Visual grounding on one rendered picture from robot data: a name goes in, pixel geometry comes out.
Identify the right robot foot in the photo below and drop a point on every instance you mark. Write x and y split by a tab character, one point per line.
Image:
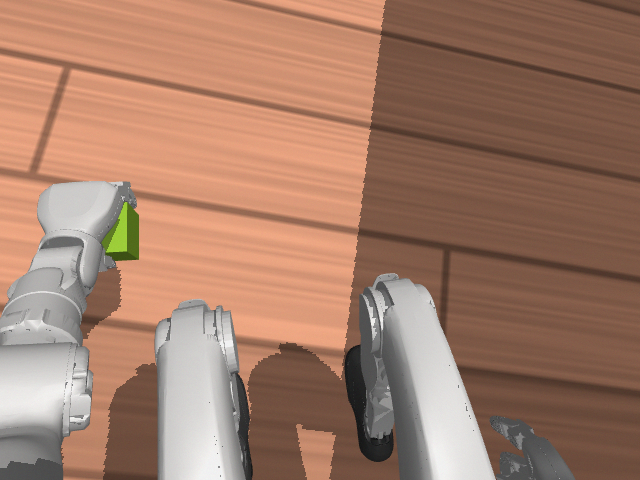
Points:
374	449

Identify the left robot hand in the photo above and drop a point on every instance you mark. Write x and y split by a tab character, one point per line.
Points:
92	207

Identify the right robot hand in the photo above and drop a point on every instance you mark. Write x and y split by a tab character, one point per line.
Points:
541	460

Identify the small box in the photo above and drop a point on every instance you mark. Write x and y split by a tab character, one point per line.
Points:
122	241

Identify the left robot arm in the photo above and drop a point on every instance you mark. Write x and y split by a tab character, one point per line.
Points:
45	384

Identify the left robot foot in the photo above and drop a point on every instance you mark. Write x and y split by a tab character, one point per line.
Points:
244	427

